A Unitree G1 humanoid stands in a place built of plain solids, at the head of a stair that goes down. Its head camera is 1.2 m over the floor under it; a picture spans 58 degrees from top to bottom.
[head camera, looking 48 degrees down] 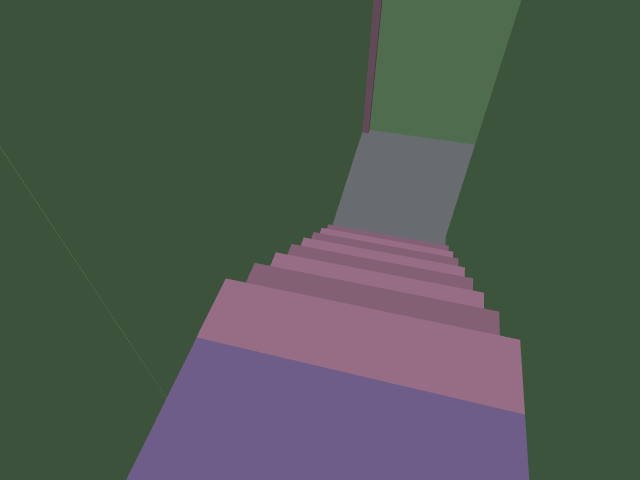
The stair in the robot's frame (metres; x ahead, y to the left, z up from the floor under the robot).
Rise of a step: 0.19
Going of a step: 0.23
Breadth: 0.98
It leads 14 degrees to the right of straight ahead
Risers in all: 8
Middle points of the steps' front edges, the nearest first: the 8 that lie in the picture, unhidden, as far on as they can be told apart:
0.79 -0.15 0.00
1.01 -0.20 -0.19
1.23 -0.26 -0.39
1.46 -0.31 -0.58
1.68 -0.37 -0.77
1.91 -0.43 -0.97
2.13 -0.48 -1.16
2.36 -0.54 -1.35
